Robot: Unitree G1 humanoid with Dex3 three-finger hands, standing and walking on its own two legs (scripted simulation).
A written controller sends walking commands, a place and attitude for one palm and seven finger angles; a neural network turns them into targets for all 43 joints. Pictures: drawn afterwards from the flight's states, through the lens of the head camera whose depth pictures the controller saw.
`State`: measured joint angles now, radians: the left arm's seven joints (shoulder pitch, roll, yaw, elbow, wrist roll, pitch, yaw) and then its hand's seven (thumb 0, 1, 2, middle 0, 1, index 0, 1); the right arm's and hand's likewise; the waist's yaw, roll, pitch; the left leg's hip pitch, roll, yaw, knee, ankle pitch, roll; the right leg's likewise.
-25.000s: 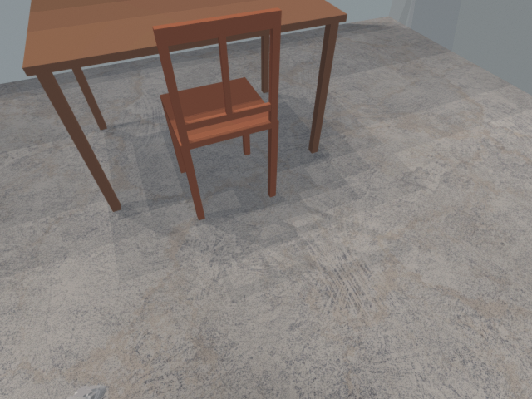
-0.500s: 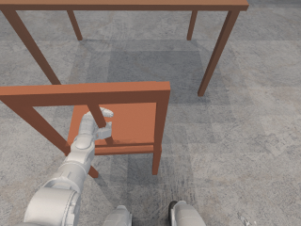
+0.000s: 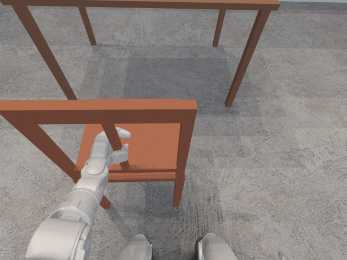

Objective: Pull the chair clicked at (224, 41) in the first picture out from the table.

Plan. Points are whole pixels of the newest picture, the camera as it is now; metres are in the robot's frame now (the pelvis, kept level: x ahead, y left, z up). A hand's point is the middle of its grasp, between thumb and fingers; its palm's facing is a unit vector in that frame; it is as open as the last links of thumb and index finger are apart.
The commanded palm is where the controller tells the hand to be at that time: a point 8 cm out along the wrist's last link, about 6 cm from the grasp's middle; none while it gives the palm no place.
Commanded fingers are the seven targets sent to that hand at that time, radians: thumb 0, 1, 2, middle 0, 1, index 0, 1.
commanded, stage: step backward, pulling the chair out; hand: left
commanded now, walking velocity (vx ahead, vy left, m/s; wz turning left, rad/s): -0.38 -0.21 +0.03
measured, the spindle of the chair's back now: (117, 148) +0.39 +0.17 -0.07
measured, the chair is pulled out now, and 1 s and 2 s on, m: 0.49 0.59 0.59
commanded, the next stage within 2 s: stop walking, hand still on the chair in 0.30 s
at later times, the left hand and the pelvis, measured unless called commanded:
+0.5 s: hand (118, 179) +0.30 +0.15 -0.05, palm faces +0.07 -0.98 -0.19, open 5.4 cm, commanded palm +0.28 +0.19 -0.03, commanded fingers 0.00 0.90 0.90 -0.50 -1.45 -0.50 -1.45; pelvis -0.05 -0.02 +0.00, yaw -1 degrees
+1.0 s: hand (119, 189) +0.27 +0.14 -0.05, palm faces +0.11 -0.98 -0.19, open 5.5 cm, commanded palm +0.25 +0.19 -0.03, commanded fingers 0.00 0.90 0.90 -0.50 -1.45 -0.50 -1.45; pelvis +0.00 -0.03 +0.02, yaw -2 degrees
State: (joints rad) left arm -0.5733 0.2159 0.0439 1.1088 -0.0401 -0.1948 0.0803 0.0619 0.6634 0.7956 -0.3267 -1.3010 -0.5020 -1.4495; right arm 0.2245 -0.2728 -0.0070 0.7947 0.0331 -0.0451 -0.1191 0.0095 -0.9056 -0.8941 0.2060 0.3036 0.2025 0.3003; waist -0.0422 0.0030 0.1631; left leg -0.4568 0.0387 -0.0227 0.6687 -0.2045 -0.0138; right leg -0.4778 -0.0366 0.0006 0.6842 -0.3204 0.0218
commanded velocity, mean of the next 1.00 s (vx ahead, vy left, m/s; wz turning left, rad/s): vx -0.08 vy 0.00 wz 0.02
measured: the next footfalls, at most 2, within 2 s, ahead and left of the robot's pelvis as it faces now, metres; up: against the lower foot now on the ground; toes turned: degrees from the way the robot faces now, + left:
right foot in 0.08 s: +0.06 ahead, -0.17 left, +0.00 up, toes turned -3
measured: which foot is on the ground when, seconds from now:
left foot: down 0.00-1.00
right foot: up 0.00-0.06, down 0.08-1.00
